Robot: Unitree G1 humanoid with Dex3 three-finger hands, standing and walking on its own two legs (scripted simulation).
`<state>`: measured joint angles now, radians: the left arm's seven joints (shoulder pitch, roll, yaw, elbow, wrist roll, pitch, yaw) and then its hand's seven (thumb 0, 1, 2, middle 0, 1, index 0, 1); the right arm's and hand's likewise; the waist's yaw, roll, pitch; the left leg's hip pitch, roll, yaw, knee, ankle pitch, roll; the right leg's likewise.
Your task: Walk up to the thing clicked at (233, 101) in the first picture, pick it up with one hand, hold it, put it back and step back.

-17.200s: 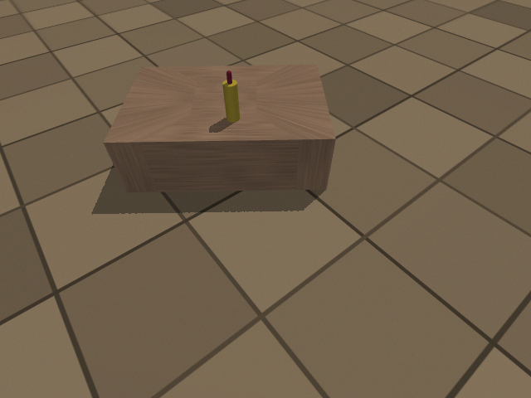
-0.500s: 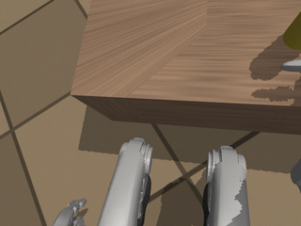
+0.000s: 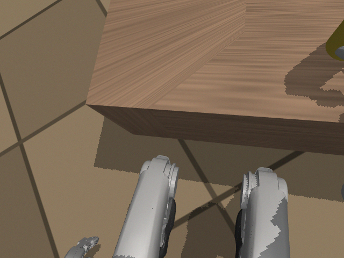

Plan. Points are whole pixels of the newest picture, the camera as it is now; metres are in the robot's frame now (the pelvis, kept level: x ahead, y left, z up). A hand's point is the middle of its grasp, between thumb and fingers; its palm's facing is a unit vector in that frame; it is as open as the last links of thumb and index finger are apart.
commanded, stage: close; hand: right
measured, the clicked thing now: out of the picture +0.58 -0.29 +0.06
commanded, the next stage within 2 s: settle in 0.06 s
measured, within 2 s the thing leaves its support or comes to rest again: leaves its support in 0.34 s
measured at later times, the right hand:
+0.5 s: hand out of the picture +0.53 -0.30 +0.05, palm faces +0.33 +0.95 -0.03, open 10.2 cm
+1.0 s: hand out of the picture +0.53 -0.30 +0.12, palm faces +0.33 +0.94 -0.02, open 10.2 cm
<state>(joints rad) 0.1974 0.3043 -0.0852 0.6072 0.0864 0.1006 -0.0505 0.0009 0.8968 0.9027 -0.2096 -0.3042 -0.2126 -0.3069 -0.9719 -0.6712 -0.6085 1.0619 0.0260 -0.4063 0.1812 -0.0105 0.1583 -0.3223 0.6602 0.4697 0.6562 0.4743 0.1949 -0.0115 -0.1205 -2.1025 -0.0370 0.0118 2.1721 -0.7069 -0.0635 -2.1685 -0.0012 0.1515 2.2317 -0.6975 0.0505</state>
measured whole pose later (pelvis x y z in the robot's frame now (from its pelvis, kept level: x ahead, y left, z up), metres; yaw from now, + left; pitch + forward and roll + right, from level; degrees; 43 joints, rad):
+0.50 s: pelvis +0.00 +0.00 +0.02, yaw -1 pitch +36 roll +6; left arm 0.18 0.29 -0.06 0.61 0.06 0.11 -0.03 0.00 0.90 0.90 -0.21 -0.30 -0.21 -0.30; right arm -0.93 -0.62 -0.59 0.96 0.03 -0.35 0.15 -0.06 0.59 -0.84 0.87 1.21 0.91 1.22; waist 0.17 -0.01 -0.14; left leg -2.03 -0.03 0.00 2.10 -0.70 -0.06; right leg -2.10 -0.01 0.13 2.15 -0.69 0.05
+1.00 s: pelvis +0.01 +0.00 +0.09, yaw -1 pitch +36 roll +5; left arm 0.20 0.29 -0.04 0.60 0.04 0.08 -0.02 0.00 0.90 0.90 -0.21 -0.30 -0.21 -0.30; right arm -0.89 -0.59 -0.57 0.95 0.06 -0.34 0.14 -0.06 0.61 -0.82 0.87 1.26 0.92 1.27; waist 0.16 -0.02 -0.17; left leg -1.85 -0.03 0.01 1.89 -0.68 -0.05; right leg -1.90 -0.03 0.12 1.94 -0.68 0.04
